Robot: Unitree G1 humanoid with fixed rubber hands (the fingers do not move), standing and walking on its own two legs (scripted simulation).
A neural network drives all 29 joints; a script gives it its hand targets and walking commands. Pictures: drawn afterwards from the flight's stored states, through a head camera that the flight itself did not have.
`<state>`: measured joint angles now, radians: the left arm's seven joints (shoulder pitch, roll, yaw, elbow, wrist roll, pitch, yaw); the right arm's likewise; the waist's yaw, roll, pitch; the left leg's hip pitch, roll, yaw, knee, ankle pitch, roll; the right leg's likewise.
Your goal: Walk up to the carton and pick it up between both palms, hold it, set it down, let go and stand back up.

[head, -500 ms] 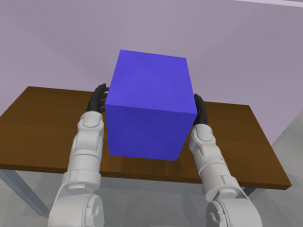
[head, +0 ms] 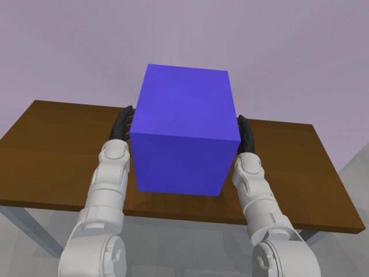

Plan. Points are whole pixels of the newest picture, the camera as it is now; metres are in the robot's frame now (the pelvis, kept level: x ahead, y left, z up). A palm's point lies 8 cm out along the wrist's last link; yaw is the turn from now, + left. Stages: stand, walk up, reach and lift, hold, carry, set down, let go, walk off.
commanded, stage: set down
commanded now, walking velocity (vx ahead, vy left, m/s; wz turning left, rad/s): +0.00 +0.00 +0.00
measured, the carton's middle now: (183, 130) +0.43 +0.02 +0.10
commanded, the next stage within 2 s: none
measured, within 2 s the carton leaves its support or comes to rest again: rests again in 1.94 s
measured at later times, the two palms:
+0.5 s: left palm (126, 145) +0.39 +0.16 +0.07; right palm (244, 155) +0.38 -0.13 +0.07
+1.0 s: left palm (127, 152) +0.41 +0.16 +0.02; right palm (236, 160) +0.40 -0.12 +0.02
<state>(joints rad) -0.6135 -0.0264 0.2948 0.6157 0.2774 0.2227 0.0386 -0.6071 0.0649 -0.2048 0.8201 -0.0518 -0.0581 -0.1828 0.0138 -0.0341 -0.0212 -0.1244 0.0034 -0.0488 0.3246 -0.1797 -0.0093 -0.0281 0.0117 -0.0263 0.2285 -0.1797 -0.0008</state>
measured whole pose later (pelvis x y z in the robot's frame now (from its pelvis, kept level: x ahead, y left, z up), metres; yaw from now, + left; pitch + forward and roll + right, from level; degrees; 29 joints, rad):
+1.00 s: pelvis +0.02 -0.01 +0.00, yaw -1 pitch +13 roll -1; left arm -0.71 0.04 0.35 1.10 0.22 -0.23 0.05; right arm -0.65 0.12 -0.43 1.02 -0.29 -0.32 -0.18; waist 0.05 -0.01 -0.12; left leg -0.39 0.04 0.02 0.35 -0.19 -0.02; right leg -0.31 0.02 -0.04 0.27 -0.19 -0.01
